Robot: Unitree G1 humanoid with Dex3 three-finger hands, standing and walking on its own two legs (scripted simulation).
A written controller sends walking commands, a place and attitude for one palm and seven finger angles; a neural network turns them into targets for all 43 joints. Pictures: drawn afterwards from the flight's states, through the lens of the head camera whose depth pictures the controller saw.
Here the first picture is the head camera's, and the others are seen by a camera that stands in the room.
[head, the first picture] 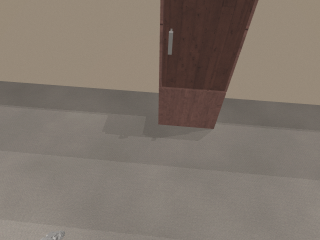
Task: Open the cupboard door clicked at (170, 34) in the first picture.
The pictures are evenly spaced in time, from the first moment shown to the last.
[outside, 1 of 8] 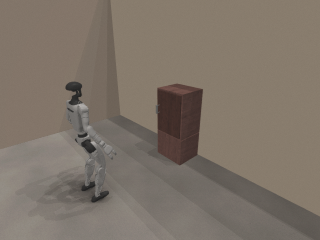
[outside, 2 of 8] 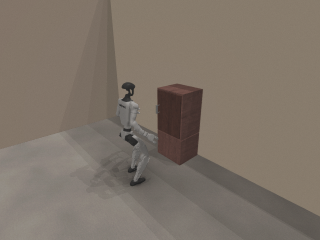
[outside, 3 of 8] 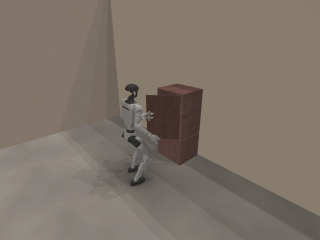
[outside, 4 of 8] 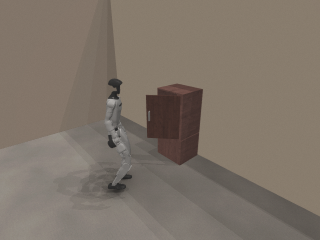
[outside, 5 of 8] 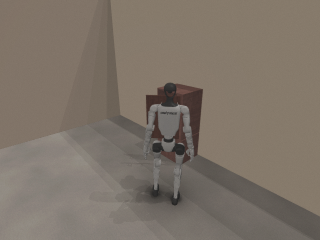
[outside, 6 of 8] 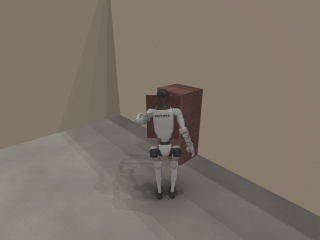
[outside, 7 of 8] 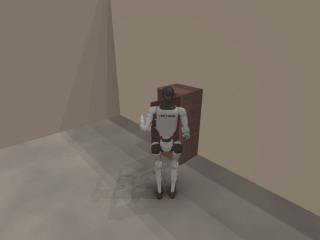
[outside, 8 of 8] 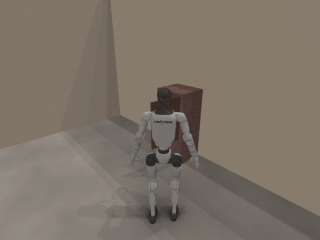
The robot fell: no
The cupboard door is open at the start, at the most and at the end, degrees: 0 86 84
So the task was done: yes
